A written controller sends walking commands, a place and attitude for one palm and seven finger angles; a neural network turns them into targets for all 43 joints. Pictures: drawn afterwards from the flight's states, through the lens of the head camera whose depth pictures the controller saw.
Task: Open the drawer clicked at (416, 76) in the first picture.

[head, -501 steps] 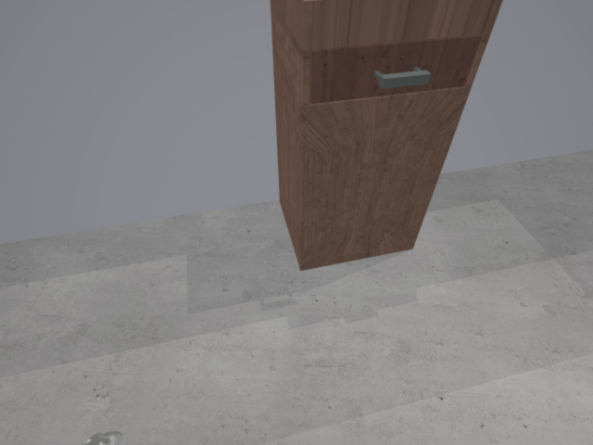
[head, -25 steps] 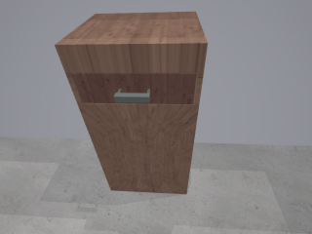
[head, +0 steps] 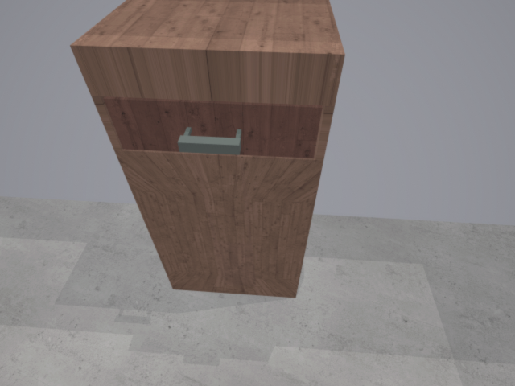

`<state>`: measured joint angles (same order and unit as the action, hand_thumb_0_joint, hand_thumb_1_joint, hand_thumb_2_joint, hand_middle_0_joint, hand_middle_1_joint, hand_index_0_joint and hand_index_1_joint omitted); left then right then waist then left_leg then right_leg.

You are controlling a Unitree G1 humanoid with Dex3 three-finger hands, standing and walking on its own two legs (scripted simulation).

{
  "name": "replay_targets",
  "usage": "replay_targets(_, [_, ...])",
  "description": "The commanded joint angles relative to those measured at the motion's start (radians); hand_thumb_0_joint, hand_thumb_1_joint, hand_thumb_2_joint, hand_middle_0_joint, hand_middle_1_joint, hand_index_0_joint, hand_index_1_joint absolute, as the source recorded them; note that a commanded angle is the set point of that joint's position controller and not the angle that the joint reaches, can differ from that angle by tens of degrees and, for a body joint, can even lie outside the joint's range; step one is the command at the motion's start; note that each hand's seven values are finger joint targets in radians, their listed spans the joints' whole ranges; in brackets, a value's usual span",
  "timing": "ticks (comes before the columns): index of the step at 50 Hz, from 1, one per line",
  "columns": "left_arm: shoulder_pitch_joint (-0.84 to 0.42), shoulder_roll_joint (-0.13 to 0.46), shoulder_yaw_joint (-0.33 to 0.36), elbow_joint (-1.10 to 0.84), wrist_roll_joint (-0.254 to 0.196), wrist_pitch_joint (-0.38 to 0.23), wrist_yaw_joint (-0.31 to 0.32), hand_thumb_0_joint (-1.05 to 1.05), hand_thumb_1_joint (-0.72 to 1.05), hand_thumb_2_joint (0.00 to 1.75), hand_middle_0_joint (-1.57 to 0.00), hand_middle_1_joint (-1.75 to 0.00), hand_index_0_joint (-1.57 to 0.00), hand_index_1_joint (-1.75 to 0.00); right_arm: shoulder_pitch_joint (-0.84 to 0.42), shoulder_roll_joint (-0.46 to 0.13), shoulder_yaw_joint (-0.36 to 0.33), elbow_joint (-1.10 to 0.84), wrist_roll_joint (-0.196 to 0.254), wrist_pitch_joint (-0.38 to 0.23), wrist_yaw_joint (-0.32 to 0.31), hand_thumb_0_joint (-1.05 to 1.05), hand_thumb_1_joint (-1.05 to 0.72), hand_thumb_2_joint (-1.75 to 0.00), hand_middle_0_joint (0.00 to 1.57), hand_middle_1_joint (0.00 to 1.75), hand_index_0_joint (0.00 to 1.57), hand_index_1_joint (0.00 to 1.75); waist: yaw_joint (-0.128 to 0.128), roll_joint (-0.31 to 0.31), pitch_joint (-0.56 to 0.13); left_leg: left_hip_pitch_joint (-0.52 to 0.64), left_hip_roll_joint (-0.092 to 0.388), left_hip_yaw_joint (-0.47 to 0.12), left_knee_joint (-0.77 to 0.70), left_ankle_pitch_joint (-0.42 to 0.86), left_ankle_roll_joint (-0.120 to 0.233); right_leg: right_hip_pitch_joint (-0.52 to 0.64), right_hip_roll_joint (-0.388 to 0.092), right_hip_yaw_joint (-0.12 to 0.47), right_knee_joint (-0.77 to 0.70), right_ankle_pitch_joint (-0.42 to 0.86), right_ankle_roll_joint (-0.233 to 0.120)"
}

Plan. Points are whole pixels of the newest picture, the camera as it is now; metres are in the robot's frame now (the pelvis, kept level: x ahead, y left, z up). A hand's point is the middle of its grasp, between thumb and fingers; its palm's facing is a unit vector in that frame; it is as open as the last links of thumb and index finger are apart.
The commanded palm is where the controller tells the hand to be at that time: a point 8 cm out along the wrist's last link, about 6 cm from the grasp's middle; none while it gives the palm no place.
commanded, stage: look again from close up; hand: left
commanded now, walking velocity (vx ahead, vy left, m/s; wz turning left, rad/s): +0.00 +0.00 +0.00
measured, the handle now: (211, 138) +0.60 +0.15 +0.06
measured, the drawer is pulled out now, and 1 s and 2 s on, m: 0.00 0.00 0.00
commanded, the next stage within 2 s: shuffle to correct the standing spot in 0.52 s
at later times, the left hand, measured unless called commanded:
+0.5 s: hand out of the picture +0.05 +0.19 -0.18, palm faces +0.05 -0.98 -0.20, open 7.3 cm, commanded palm none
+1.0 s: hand out of the picture +0.04 +0.15 -0.18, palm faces +0.05 -0.98 -0.20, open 7.4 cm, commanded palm none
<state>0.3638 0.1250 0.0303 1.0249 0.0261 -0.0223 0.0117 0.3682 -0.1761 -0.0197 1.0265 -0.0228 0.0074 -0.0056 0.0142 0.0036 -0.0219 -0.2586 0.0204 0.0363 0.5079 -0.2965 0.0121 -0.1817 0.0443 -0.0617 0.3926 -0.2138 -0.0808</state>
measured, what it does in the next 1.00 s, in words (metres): steps on the spot: left foot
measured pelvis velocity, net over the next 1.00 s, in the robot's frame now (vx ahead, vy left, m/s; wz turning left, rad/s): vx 0.06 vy -0.02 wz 0.00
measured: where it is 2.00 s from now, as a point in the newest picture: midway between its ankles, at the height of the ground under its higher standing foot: outside the picture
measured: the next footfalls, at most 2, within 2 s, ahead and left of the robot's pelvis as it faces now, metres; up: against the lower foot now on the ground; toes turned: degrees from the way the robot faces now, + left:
left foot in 0.02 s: +0.06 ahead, +0.13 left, +0.00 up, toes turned +2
left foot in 1.36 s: +0.13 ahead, +0.06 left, +0.00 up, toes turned +0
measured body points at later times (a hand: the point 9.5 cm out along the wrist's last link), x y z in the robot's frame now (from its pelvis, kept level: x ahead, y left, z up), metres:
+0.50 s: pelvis +0.05 +0.02 +0.00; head +0.05 +0.01 +0.45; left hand +0.04 +0.24 -0.16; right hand +0.05 -0.20 -0.17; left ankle +0.02 +0.13 -0.74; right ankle +0.00 -0.07 -0.74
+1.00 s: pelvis +0.06 -0.02 -0.02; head +0.08 -0.04 +0.43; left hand +0.04 +0.20 -0.17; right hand +0.03 -0.25 -0.18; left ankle +0.02 +0.12 -0.73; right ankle +0.00 -0.07 -0.74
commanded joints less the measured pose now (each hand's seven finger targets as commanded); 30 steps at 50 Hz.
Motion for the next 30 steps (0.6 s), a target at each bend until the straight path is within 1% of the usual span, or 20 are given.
replay_targets(1, [0.025, 0.075, 0.01, -0.029, -0.012, -0.003, -0.002, 0.0, 0.9, 0.9, -0.2, -0.3, -0.2, -0.3, 0.068, -0.096, -0.002, -0.014, 0.0, -0.05, -0.025, 0.0, -0.9, -0.9, 0.2, 0.3, 0.2, 0.3, -0.008, 0.144, 0.085, 0.079, 0.153, -0.195, -0.236, 0.029, 0.063, -0.152, -0.083, 0.091, 0.046, -0.14, 0.011])
replay_targets(2, [0.022, 0.065, 0.005, -0.032, -0.011, -0.005, -0.002, 0.0, 0.9, 0.9, -0.2, -0.3, -0.2, -0.3, 0.048, -0.12, -0.004, -0.028, -0.002, -0.047, -0.032, 0.0, -0.9, -0.9, 0.2, 0.3, 0.2, 0.3, 0.004, 0.138, 0.095, 0.003, 0.213, -0.248, -0.266, 0.007, 0.102, -0.101, -0.068, 0.041, 0.063, -0.122, 0.022])
replay_targets(3, [0.016, 0.052, 0.002, -0.031, -0.007, -0.007, 0.0, 0.0, 0.9, 0.9, -0.2, -0.3, -0.2, -0.3, 0.019, -0.118, -0.002, -0.031, -0.004, -0.044, -0.035, 0.0, -0.9, -0.9, 0.2, 0.3, 0.2, 0.3, 0.017, 0.083, 0.121, -0.081, 0.197, -0.226, -0.248, -0.007, 0.1, -0.04, -0.064, 0.052, 0.042, -0.09, 0.02])
replay_targets(4, [0.032, 0.06, 0.002, -0.012, -0.004, -0.002, 0.003, 0.0, 0.9, 0.9, -0.2, -0.3, -0.2, -0.3, -0.009, -0.098, 0.004, -0.019, -0.001, -0.047, -0.034, 0.0, -0.9, -0.9, 0.2, 0.3, 0.2, 0.3, 0.029, 0.134, 0.133, -0.111, 0.157, -0.194, -0.251, -0.002, 0.079, -0.007, -0.077, 0.074, 0.042, -0.062, 0.016])
replay_targets(5, [0.033, 0.08, -0.001, 0.0, -0.007, -0.004, 0.001, 0.0, 0.9, 0.9, -0.2, -0.3, -0.2, -0.3, -0.019, -0.078, 0.013, -0.014, 0.004, -0.05, -0.035, 0.0, -0.9, -0.9, 0.2, 0.3, 0.2, 0.3, 0.029, 0.144, 0.136, -0.112, 0.126, -0.163, -0.227, 0.046, 0.065, 0.02, -0.096, 0.092, 0.026, -0.006, 0.014])
replay_targets(6, [0.034, 0.089, -0.002, 0.005, -0.01, -0.009, 0.001, 0.0, 0.9, 0.9, -0.2, -0.3, -0.2, -0.3, -0.012, -0.063, 0.018, -0.011, 0.006, -0.052, -0.036, 0.0, -0.9, -0.9, 0.2, 0.3, 0.2, 0.3, 0.025, 0.087, 0.133, -0.107, 0.103, -0.133, -0.183, 0.123, 0.054, 0.042, -0.11, 0.116, 0.01, 0.057, 0.011])
replay_targets(7, [0.04, 0.097, -0.002, 0.014, -0.012, -0.015, 0.002, 0.0, 0.9, 0.9, -0.2, -0.3, -0.2, -0.3, -0.003, -0.054, 0.022, -0.003, 0.008, -0.056, -0.037, 0.0, -0.9, -0.9, 0.2, 0.3, 0.2, 0.3, 0.019, 0.036, 0.097, -0.074, 0.082, -0.097, -0.138, 0.189, 0.041, 0.061, -0.132, 0.142, -0.002, 0.135, 0.006])
replay_targets(8, [0.034, 0.104, -0.003, 0.019, -0.014, -0.019, 0.004, 0.0, 0.9, 0.9, -0.2, -0.3, -0.2, -0.3, 0.008, -0.051, 0.024, 0.007, 0.009, -0.056, -0.037, 0.0, -0.9, -0.9, 0.2, 0.3, 0.2, 0.3, 0.007, -0.016, 0.067, -0.034, 0.072, -0.073, -0.11, 0.232, 0.03, 0.073, -0.151, 0.147, -0.003, 0.219, 0.001])
replay_targets(9, [0.021, 0.104, -0.005, 0.02, -0.014, -0.021, 0.007, 0.0, 0.9, 0.9, -0.2, -0.3, -0.2, -0.3, 0.019, -0.047, 0.023, 0.015, 0.011, -0.056, -0.039, 0.0, -0.9, -0.9, 0.2, 0.3, 0.2, 0.3, -0.003, -0.046, 0.063, -0.01, 0.072, -0.069, -0.107, 0.266, 0.024, 0.072, -0.153, 0.14, 0.005, 0.287, 0.002])
replay_targets(10, [0.015, 0.1, -0.007, 0.023, -0.015, -0.021, 0.009, 0.0, 0.9, 0.9, -0.2, -0.3, -0.2, -0.3, 0.024, -0.052, 0.023, 0.028, 0.011, -0.056, -0.04, 0.0, -0.9, -0.9, 0.2, 0.3, 0.2, 0.3, -0.006, -0.057, 0.044, 0.02, 0.075, -0.067, -0.102, 0.306, 0.022, 0.075, -0.155, 0.132, 0.012, 0.342, 0.005])
replay_targets(11, [0.012, 0.098, -0.009, 0.025, -0.017, -0.02, 0.011, 0.0, 0.9, 0.9, -0.2, -0.3, -0.2, -0.3, 0.023, -0.055, 0.024, 0.037, 0.012, -0.055, -0.04, 0.0, -0.9, -0.9, 0.2, 0.3, 0.2, 0.3, -0.008, -0.054, 0.037, 0.04, 0.077, -0.067, -0.1, 0.323, 0.021, 0.073, -0.156, 0.126, 0.015, 0.359, 0.008])
replay_targets(12, [0.007, 0.101, -0.01, 0.023, -0.017, -0.019, 0.013, 0.0, 0.9, 0.9, -0.2, -0.3, -0.2, -0.3, 0.024, -0.056, 0.025, 0.042, 0.013, -0.054, -0.041, 0.0, -0.9, -0.9, 0.2, 0.3, 0.2, 0.3, -0.009, -0.051, 0.038, 0.049, 0.079, -0.067, -0.099, 0.328, 0.021, 0.073, -0.155, 0.122, 0.016, 0.358, 0.011])
replay_targets(15, [-0.002, 0.099, -0.014, 0.027, -0.017, -0.013, 0.018, 0.0, 0.9, 0.9, -0.2, -0.3, -0.2, -0.3, 0.012, -0.059, 0.026, 0.054, 0.012, -0.05, -0.042, 0.0, -0.9, -0.9, 0.2, 0.3, 0.2, 0.3, -0.011, -0.02, 0.064, 0.063, 0.085, -0.074, -0.113, 0.337, 0.023, 0.049, -0.146, 0.119, 0.012, 0.291, 0.013])
replay_targets(17, [-0.002, 0.101, -0.013, 0.03, -0.017, -0.01, 0.018, 0.0, 0.9, 0.9, -0.2, -0.3, -0.2, -0.3, 0.006, -0.06, 0.027, 0.062, 0.011, -0.05, -0.042, 0.0, -0.9, -0.9, 0.2, 0.3, 0.2, 0.3, -0.01, 0.003, 0.048, 0.076, 0.087, -0.077, -0.119, 0.346, 0.027, 0.057, -0.144, 0.118, 0.012, 0.259, 0.014])
replay_targets(18, [-0.002, 0.104, -0.014, 0.033, -0.018, -0.009, 0.018, 0.0, 0.9, 0.9, -0.2, -0.3, -0.2, -0.3, -0.002, -0.063, 0.028, 0.064, 0.011, -0.049, -0.042, 0.0, -0.9, -0.9, 0.2, 0.3, 0.2, 0.3, -0.008, 0.008, 0.061, 0.076, 0.085, -0.077, -0.119, 0.343, 0.027, 0.053, -0.145, 0.116, 0.009, 0.254, 0.015])
replay_targets(19, [0.002, 0.105, -0.014, 0.033, -0.015, -0.009, 0.02, 0.0, 0.9, 0.9, -0.2, -0.3, -0.2, -0.3, -0.003, -0.06, 0.027, 0.065, 0.011, -0.05, -0.042, 0.0, -0.9, -0.9, 0.2, 0.3, 0.2, 0.3, -0.008, 0.004, 0.057, 0.081, 0.085, -0.074, -0.116, 0.361, 0.027, 0.056, -0.144, 0.119, 0.009, 0.272, 0.015])
replay_targets(20, [0.001, 0.104, -0.014, 0.036, -0.017, -0.008, 0.02, 0.0, 0.9, 0.9, -0.2, -0.3, -0.2, -0.3, -0.007, -0.064, 0.028, 0.068, 0.01, -0.049, -0.043, 0.0, -0.9, -0.9, 0.2, 0.3, 0.2, 0.3, -0.009, 0.016, 0.051, 0.089, 0.086, -0.076, -0.118, 0.363, 0.026, 0.058, -0.146, 0.12, 0.01, 0.269, 0.015])
replay_targets(22, [0.002, 0.107, -0.016, 0.039, -0.018, -0.008, 0.021, 0.0, 0.9, 0.9, -0.2, -0.3, -0.2, -0.3, -0.014, -0.064, 0.028, 0.069, 0.011, -0.047, -0.044, 0.0, -0.9, -0.9, 0.2, 0.3, 0.2, 0.3, -0.009, 0.009, 0.048, 0.098, 0.085, -0.074, -0.119, 0.353, 0.026, 0.061, -0.149, 0.122, 0.005, 0.275, 0.016])
replay_targets(27, [0.004, 0.103, -0.02, 0.047, -0.017, -0.005, 0.023, 0.0, 0.9, 0.9, -0.2, -0.3, -0.2, -0.3, -0.026, -0.066, 0.028, 0.076, 0.011, -0.042, -0.044, 0.0, -0.9, -0.9, 0.2, 0.3, 0.2, 0.3, -0.011, -0.008, 0.075, 0.104, 0.086, -0.075, -0.134, 0.316, 0.026, 0.043, -0.147, 0.125, -0.011, 0.245, 0.019])
replay_targets(30, [0.008, 0.105, -0.022, 0.048, -0.017, -0.005, 0.025, 0.0, 0.9, 0.9, -0.2, -0.3, -0.2, -0.3, -0.026, -0.066, 0.029, 0.08, 0.012, -0.042, -0.044, 0.0, -0.9, -0.9, 0.2, 0.3, 0.2, 0.3, -0.011, -0.012, 0.08, 0.103, 0.083, -0.075, -0.137, 0.314, 0.025, 0.05, -0.149, 0.128, -0.017, 0.262, 0.02])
